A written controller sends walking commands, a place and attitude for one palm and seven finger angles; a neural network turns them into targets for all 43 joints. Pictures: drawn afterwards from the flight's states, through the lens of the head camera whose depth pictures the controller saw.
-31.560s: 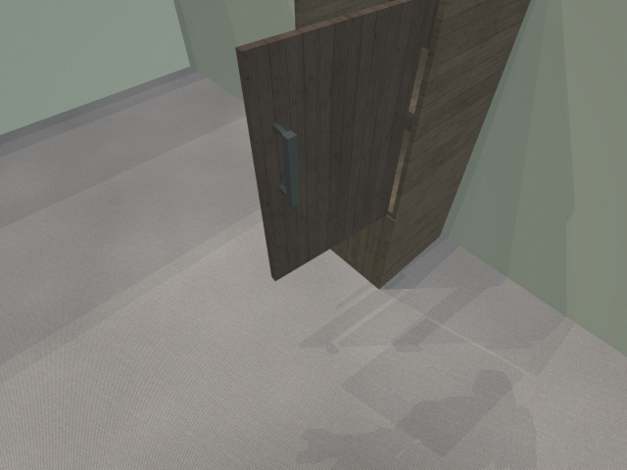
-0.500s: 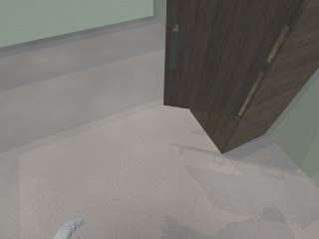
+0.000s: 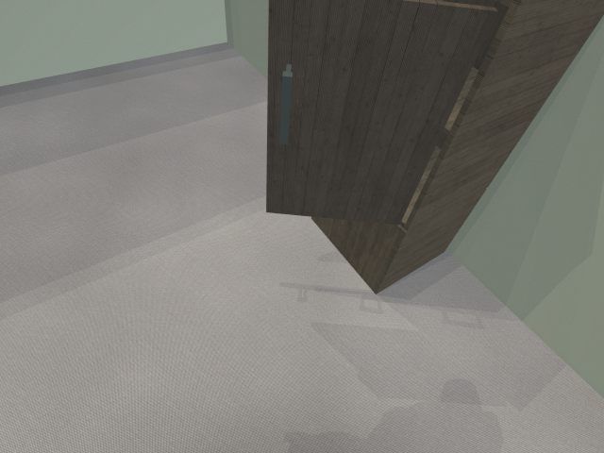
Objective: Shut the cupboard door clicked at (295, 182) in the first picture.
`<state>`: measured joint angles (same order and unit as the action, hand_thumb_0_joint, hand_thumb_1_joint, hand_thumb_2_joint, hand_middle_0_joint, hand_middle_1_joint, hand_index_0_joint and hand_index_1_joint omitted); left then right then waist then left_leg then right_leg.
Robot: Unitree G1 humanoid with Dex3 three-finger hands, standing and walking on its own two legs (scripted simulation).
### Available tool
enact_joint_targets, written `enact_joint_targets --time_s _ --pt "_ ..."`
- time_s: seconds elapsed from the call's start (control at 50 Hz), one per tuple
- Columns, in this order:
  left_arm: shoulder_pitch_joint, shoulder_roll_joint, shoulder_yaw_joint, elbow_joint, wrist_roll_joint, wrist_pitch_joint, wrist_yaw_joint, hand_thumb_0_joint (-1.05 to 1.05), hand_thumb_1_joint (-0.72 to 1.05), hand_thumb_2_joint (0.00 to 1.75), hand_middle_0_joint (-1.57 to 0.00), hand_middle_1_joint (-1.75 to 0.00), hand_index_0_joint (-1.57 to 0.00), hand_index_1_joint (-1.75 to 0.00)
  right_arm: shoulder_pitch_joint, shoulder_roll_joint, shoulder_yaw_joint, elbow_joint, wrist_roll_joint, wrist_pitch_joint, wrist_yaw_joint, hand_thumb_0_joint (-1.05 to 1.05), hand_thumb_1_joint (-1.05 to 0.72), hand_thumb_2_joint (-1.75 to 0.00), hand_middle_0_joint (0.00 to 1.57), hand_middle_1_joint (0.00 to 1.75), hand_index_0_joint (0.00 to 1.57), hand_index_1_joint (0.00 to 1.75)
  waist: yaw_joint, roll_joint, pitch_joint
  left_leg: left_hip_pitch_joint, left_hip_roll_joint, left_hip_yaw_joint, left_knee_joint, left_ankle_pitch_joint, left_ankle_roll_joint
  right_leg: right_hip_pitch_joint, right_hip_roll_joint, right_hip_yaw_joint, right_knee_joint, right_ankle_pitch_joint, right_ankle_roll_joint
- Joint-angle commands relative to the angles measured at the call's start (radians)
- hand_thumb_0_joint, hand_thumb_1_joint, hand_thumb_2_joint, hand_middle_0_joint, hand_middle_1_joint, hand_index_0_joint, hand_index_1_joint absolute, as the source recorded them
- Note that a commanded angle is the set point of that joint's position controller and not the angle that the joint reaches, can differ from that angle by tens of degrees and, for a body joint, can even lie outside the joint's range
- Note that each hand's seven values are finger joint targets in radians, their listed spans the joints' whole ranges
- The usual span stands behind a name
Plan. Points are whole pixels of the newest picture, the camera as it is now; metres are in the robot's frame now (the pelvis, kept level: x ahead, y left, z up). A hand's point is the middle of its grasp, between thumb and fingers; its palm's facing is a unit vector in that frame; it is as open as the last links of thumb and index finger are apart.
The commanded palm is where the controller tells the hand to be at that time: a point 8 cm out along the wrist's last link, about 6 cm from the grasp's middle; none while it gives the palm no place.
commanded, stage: take the last steps up to it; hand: left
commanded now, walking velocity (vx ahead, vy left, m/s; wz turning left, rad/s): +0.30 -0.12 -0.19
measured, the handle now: (286, 105) +0.76 +0.08 +0.03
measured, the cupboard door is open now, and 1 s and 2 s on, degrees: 53 53 53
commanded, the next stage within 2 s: come to a stop and stand still in 0.86 s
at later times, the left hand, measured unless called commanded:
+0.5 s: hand out of the picture +0.13 +0.11 -0.17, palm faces -0.03 -0.98 -0.18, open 7.3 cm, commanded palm none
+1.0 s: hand (249, 323) +0.35 +0.10 -0.17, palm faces -0.06 -0.98 -0.19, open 7.3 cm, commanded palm none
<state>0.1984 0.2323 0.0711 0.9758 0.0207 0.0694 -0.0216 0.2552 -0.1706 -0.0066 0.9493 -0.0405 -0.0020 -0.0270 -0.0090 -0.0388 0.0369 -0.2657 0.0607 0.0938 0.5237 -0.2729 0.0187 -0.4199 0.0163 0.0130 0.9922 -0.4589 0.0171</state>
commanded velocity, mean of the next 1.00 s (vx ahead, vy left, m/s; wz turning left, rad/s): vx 0.22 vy -0.04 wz -0.04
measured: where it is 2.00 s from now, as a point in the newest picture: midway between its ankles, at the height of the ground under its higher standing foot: (314, 441)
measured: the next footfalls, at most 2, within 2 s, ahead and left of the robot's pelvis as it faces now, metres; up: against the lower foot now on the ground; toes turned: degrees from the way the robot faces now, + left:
right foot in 0.28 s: +0.08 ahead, -0.17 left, +0.00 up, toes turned -8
left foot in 0.64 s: +0.28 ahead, +0.04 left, +0.00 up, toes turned +5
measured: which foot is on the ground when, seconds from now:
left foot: down 0.00-0.28, up 0.30-0.62, down 0.64-1.00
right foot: up 0.00-0.26, down 0.28-0.66, up 0.68-1.00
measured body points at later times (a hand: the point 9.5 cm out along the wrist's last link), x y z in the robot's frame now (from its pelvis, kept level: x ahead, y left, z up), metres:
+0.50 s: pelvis +0.10 -0.07 +0.00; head +0.11 -0.06 +0.45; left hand +0.13 +0.16 -0.15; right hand +0.08 -0.32 -0.15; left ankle +0.14 +0.05 -0.69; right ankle +0.04 -0.17 -0.74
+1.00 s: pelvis +0.27 -0.08 +0.00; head +0.29 -0.08 +0.45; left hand +0.36 +0.16 -0.15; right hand +0.23 -0.31 -0.15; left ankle +0.24 +0.03 -0.74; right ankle +0.32 -0.22 -0.72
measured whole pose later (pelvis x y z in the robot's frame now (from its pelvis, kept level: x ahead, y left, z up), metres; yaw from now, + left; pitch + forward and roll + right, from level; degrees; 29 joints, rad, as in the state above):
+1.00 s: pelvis +0.27 -0.08 +0.00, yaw -4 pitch +0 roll +0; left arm 0.17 0.20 0.05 1.03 0.02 -0.01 -0.02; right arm 0.33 -0.16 -0.04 1.08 -0.03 -0.02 -0.01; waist -0.02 -0.01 0.05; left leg -0.14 0.06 0.14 0.45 -0.30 0.00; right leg -0.37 -0.07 -0.08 0.59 -0.21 0.00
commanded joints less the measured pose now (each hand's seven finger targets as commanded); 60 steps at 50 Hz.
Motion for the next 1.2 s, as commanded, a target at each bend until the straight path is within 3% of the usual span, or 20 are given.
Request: enact_joint_targets --time_s 0.0,0.14,0.22,0.24,0.26,0.3,0.38,0.52,0.58,0.6,0.64,0.66,0.72,0.8,0.96,1.0,1.02,1.06,1.12,1.18 --pt "-0.063 0.046 0.013 -0.084 0.007 -0.037 -0.021 0.0 0.9 0.9 -0.2 -0.3 -0.2 -0.3 0.114 -0.214 -0.058 -0.011 0.0 -0.028 -0.019 0.0 -0.9 -0.9 0.2 0.3 0.2 0.3 -0.041 0.199 -0.043 0.198 0.271 -0.232 -0.302 0.037 0.1 -0.163 -0.046 -0.01 0.02 0.062 0.001" --pt "-0.117 0.024 0.003 -0.082 0.008 -0.048 -0.038 0.0 0.9 0.9 -0.2 -0.3 -0.2 -0.3 0.135 -0.237 -0.081 0.038 -0.004 -0.028 -0.005 0.0 -0.9 -0.9 0.2 0.3 0.2 0.3 -0.056 0.218 0.0 0.122 0.285 -0.165 -0.325 -0.12 0.1 -0.011 -0.05 -0.078 -0.295 0.075 -0.01" --pt "0.053 0.061 0.016 -0.007 0.008 -0.065 -0.028 0.0 0.9 0.9 -0.2 -0.3 -0.2 -0.3 0.091 -0.211 -0.079 0.054 0.007 -0.022 0.008 0.0 -0.9 -0.9 0.2 0.3 0.2 0.3 0.031 0.101 -0.022 -0.06 0.198 -0.068 -0.147 -0.165 0.038 0.347 -0.015 -0.105 -0.576 0.206 -0.03" --pt "0.15 0.121 0.03 0.023 0.011 -0.079 -0.017 0.0 0.9 0.9 -0.2 -0.3 -0.2 -0.3 0.071 -0.164 -0.067 0.04 0.015 -0.024 0.014 0.0 -0.9 -0.9 0.2 0.3 0.2 0.3 0.082 -0.043 -0.045 -0.223 0.116 0.029 0.038 -0.227 -0.007 0.516 -0.145 0.053 -0.677 0.054 -0.079" --pt "0.235 0.213 0.047 0.056 0.012 -0.086 0.0 0.0 0.9 0.9 -0.2 -0.3 -0.2 -0.3 0.01 -0.092 -0.046 -0.005 0.022 -0.028 0.02 0.0 -0.9 -0.9 0.2 0.3 0.2 0.3 0.122 -0.285 -0.024 -0.429 -0.009 0.095 0.305 -0.372 -0.045 0.581 -0.353 0.382 -0.811 -0.103 -0.186" --pt "0.194 0.188 0.036 0.057 0.0 -0.094 0.018 0.0 0.9 0.9 -0.2 -0.3 -0.2 -0.3 -0.049 -0.129 -0.057 -0.014 0.018 -0.022 0.02 0.0 -0.9 -0.9 0.2 0.3 0.2 0.3 0.092 -0.221 0.037 -0.487 0.035 -0.053 0.547 -0.267 -0.031 0.432 -0.382 0.457 -0.881 -0.192 -0.254" --pt "0.076 0.062 -0.002 0.042 0.0 -0.119 0.025 0.0 0.9 0.9 -0.2 -0.3 -0.2 -0.3 0.02 -0.09 -0.054 0.038 0.007 -0.015 0.036 0.0 -0.9 -0.9 0.2 0.3 0.2 0.3 -0.004 -0.071 0.056 -0.336 0.071 -0.029 0.48 -0.07 -0.056 0.285 -0.271 0.101 -0.827 0.212 -0.205" --pt "0.11 0.086 -0.006 0.098 0.003 -0.135 0.027 0.0 0.9 0.9 -0.2 -0.3 -0.2 -0.3 -0.028 -0.064 -0.048 0.008 0.016 -0.029 0.048 0.0 -0.9 -0.9 0.2 0.3 0.2 0.3 -0.011 -0.061 0.057 -0.193 0.043 0.006 0.165 0.015 -0.04 0.289 -0.275 0.059 -0.787 0.324 -0.2" --pt "0.101 0.08 -0.002 0.104 -0.006 -0.127 0.026 0.0 0.9 0.9 -0.2 -0.3 -0.2 -0.3 0.07 -0.096 -0.053 0.043 0.01 -0.045 0.039 0.0 -0.9 -0.9 0.2 0.3 0.2 0.3 -0.065 -0.001 0.028 0.042 -0.007 0.038 0.009 0.1 -0.027 0.227 -0.217 0.006 -0.622 0.366 -0.159" --pt "0.117 0.051 -0.005 0.096 -0.008 -0.123 0.025 0.0 0.9 0.9 -0.2 -0.3 -0.2 -0.3 0.176 -0.145 -0.062 0.075 0.003 -0.055 0.031 0.0 -0.9 -0.9 0.2 0.3 0.2 0.3 -0.096 0.105 -0.038 0.209 0.049 -0.066 -0.051 0.128 0.002 0.148 -0.151 -0.037 -0.424 0.369 -0.123" --pt "0.125 0.018 -0.021 0.05 -0.007 -0.119 0.02 0.0 0.9 0.9 -0.2 -0.3 -0.2 -0.3 0.326 -0.271 -0.087 0.101 -0.007 -0.049 0.005 0.0 -0.9 -0.9 0.2 0.3 0.2 0.3 -0.129 0.341 -0.134 0.407 0.388 -0.553 -0.25 0.087 0.17 -0.15 0.012 -0.086 0.063 -0.137 -0.06" --pt "0.078 0.017 -0.019 0.042 -0.002 -0.112 0.022 0.0 0.9 0.9 -0.2 -0.3 -0.2 -0.3 0.274 -0.267 -0.085 0.093 0.0 -0.041 -0.003 0.0 -0.9 -0.9 0.2 0.3 0.2 0.3 -0.111 0.285 -0.097 0.321 0.408 -0.537 -0.28 0.027 0.177 -0.2 -0.042 -0.015 0.198 -0.094 -0.064" --pt "0.042 0.004 -0.013 0.045 0.007 -0.105 0.004 0.0 0.9 0.9 -0.2 -0.3 -0.2 -0.3 0.114 -0.153 -0.055 0.044 0.007 -0.056 -0.003 0.0 -0.9 -0.9 0.2 0.3 0.2 0.3 -0.035 0.114 0.02 0.081 0.312 -0.328 -0.329 0.028 0.138 -0.147 -0.119 0.003 0.148 0.068 -0.044" --pt "0.077 -0.043 -0.018 0.05 0.006 -0.082 0.003 0.0 0.9 0.9 -0.2 -0.3 -0.2 -0.3 0.088 -0.136 -0.052 0.056 0.008 -0.058 -0.002 0.0 -0.9 -0.9 0.2 0.3 0.2 0.3 -0.005 0.146 -0.032 0.079 0.233 -0.132 -0.316 0.161 0.126 -0.037 -0.103 -0.053 -0.101 0.142 -0.023" --pt "0.096 0.002 -0.012 0.05 0.007 -0.094 0.011 0.0 0.9 0.9 -0.2 -0.3 -0.2 -0.3 0.069 -0.122 -0.053 0.086 0.017 -0.032 0.008 0.0 -0.9 -0.9 0.2 0.3 0.2 0.3 0.043 0.088 -0.011 0.018 0.135 -0.034 -0.131 0.148 0.057 0.255 -0.042 -0.113 -0.532 0.343 -0.018" --pt "0.16 0.1 -0.01 0.082 0.004 -0.115 0.033 0.0 0.9 0.9 -0.2 -0.3 -0.2 -0.3 0.111 -0.044 -0.029 0.086 0.032 -0.033 0.012 0.0 -0.9 -0.9 0.2 0.3 0.2 0.3 0.044 -0.092 -0.061 -0.123 0.003 0.035 0.002 -0.058 -0.035 0.43 -0.282 0.169 -0.616 0.703 -0.091" --pt "0.139 0.133 -0.014 0.073 -0.001 -0.11 0.039 0.0 0.9 0.9 -0.2 -0.3 -0.2 -0.3 0.136 -0.039 -0.025 0.092 0.034 -0.017 0.01 0.0 -0.9 -0.9 0.2 0.3 0.2 0.3 0.02 -0.049 -0.027 -0.059 -0.014 0.014 0.042 -0.22 -0.05 0.35 -0.368 0.184 -0.651 0.85 -0.139" --pt "0.082 0.122 -0.014 0.07 -0.005 -0.115 0.055 0.0 0.9 0.9 -0.2 -0.3 -0.2 -0.3 0.154 -0.063 -0.032 0.109 0.041 0.01 -0.003 0.0 -0.9 -0.9 0.2 0.3 0.2 0.3 0.009 -0.24 -0.106 -0.039 0.006 -0.025 0.144 -0.267 -0.062 0.384 -0.362 0.162 -0.583 1.222 -0.183" --pt "0.091 0.135 0.002 0.064 0.001 -0.089 0.075 0.0 0.9 0.9 -0.2 -0.3 -0.2 -0.3 0.086 -0.081 -0.045 0.095 0.048 0.027 -0.01 0.0 -0.9 -0.9 0.2 0.3 0.2 0.3 0.047 -0.125 -0.143 -0.141 -0.028 -0.053 0.295 -0.302 -0.069 0.495 -0.404 0.148 -0.527 1.418 -0.24" --pt "0.052 0.145 0.018 0.037 0.005 -0.071 0.077 0.0 0.9 0.9 -0.2 -0.3 -0.2 -0.3 0.02 -0.075 -0.053 0.056 0.04 0.049 -0.004 0.0 -0.9 -0.9 0.2 0.3 0.2 0.3 0.047 -0.1 -0.118 -0.182 -0.052 -0.086 0.449 -0.279 -0.076 0.411 -0.398 0.113 -0.569 1.246 -0.242"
